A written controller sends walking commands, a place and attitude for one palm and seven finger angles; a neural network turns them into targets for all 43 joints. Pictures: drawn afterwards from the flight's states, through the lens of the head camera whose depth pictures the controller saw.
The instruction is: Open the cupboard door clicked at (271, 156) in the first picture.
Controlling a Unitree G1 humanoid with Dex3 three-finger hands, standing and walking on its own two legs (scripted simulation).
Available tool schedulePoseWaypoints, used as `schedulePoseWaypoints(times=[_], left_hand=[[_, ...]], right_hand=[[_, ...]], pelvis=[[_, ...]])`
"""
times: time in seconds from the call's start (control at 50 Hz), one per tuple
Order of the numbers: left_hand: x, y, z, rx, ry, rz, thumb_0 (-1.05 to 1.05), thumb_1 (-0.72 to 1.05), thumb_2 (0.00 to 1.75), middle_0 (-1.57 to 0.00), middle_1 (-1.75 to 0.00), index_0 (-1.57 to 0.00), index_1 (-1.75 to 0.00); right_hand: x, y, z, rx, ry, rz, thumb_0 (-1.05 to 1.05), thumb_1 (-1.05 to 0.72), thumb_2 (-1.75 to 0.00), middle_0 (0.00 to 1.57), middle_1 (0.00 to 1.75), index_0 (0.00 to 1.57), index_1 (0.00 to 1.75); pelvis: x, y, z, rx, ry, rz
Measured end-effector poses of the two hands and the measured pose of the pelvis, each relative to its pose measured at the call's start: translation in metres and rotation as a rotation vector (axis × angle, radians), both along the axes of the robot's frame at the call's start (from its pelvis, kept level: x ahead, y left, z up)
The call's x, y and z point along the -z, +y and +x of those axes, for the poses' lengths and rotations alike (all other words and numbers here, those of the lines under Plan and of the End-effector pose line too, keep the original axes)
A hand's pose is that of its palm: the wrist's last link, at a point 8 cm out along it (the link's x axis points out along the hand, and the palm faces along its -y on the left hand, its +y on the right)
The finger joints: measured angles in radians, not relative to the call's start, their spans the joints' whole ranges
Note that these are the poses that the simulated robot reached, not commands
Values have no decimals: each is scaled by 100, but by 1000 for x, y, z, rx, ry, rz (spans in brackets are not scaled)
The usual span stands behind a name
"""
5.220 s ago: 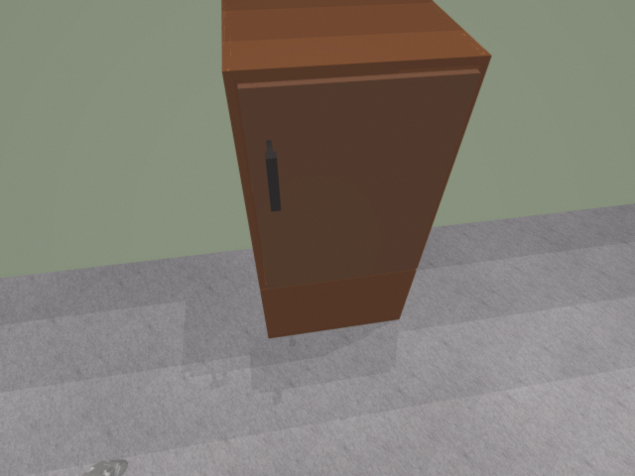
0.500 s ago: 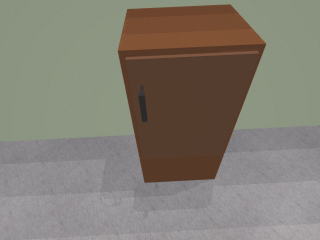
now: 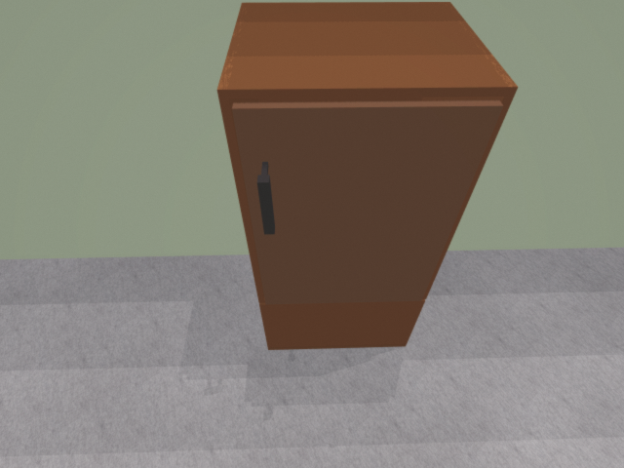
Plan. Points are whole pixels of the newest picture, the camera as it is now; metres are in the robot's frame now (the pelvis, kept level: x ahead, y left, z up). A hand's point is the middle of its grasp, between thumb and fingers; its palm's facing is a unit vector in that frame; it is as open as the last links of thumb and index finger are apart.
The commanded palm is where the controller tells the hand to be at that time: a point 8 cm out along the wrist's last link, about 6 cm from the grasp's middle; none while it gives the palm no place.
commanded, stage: shuffle to correct the standing spot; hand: left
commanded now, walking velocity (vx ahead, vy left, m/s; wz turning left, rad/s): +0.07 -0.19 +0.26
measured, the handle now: (267, 198) +0.56 +0.12 -0.01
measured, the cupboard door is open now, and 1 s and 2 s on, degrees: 0 0 0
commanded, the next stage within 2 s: come to a stop and stand still in 0.46 s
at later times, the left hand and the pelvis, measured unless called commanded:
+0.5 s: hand out of the picture +0.06 +0.11 -0.18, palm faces +0.09 -0.98 -0.19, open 7.3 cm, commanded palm none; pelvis +0.05 -0.08 -0.01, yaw +4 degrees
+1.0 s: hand out of the picture +0.08 +0.04 -0.18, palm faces +0.15 -0.97 -0.19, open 7.3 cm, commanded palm none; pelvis +0.07 -0.13 +0.00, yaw +4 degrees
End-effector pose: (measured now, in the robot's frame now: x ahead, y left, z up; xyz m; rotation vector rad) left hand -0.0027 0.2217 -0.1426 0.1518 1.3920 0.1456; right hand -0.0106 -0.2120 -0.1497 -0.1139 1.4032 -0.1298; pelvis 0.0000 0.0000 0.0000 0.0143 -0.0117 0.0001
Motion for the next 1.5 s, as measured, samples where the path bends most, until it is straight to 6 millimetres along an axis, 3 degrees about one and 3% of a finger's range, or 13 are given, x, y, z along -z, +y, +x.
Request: schedulePoseWaypoints(times=[0.16,0.32,0.38,0.44,0.54,0.62,0.68,0.8,0.9,1.02,1.18,1.38,1.5], left_hand=[[7,-23,-9,-58,33,-19,0,91,90,-20,-30,-20,-30],[22,-46,-18,-102,113,-66,0,90,90,-20,-30,-20,-30],[18,-53,-2,-86,115,-64,0,91,90,-20,-30,-20,-30],[11,-59,27,-81,59,-44,1,91,90,-20,-30,-20,-30],[8,-67,66,-77,-58,37,1,92,90,-20,-30,-20,-30],[-2,-83,77,-90,-79,62,1,92,90,-20,-30,-20,-30],[-5,-101,79,-83,-70,50,1,91,90,-20,-30,-20,-30],[1,-128,77,-86,-50,7,1,92,90,-20,-30,-20,-30],[8,-134,72,-121,-44,-7,1,92,90,-20,-30,-20,-30],[3,-130,67,-125,-52,7,1,91,90,-20,-30,-20,-30],[-6,-103,65,-60,-98,55,0,90,90,-20,-30,-20,-30],[-13,-55,89,-29,-182,68,0,90,90,-20,-30,-20,-30],[-13,-46,85,-18,-161,52,0,90,90,-20,-30,-20,-30]], right_hand=[[4,-21,12,-21,34,-20,0,-91,-90,20,30,20,30],[1,-39,48,-50,5,-71,0,-91,-90,20,30,20,30],[-1,-49,52,-38,-9,-73,0,-91,-90,20,30,20,30],[-1,-65,51,-39,18,-63,0,-90,-90,20,30,20,30],[17,-108,62,-47,70,-50,0,-90,-90,21,30,20,30],[10,-136,96,-73,45,-74,0,-91,-90,20,30,20,30],[-1,-146,131,-89,-42,-75,0,-91,-90,20,30,20,30],[-12,-139,188,-115,-188,-45,0,-91,-90,20,30,20,30],[-15,-126,205,-153,-227,-23,0,-91,-90,20,30,20,30],[-12,-122,194,-160,-208,-7,0,-91,-90,20,30,20,30],[-9,-122,150,-68,-197,-15,0,-91,-90,20,30,20,30],[-5,-87,81,-70,-85,-10,0,-91,-90,20,30,20,30],[-7,-69,62,-60,-33,1,0,-91,-90,20,30,20,30]], pelvis=[[7,-19,14,-35,22,-12],[13,-31,33,-55,26,-9],[10,-42,38,-52,29,-11],[7,-58,44,-58,33,-17],[19,-91,57,-78,34,-16],[11,-108,64,-84,37,-8],[4,-117,70,-81,42,-1],[2,-128,78,-65,23,-11],[4,-133,79,-71,-10,-5],[3,-131,74,-78,-7,-8],[3,-111,65,-56,-16,-19],[1,-77,50,-60,-16,-18],[-2,-65,49,-57,-2,-17]])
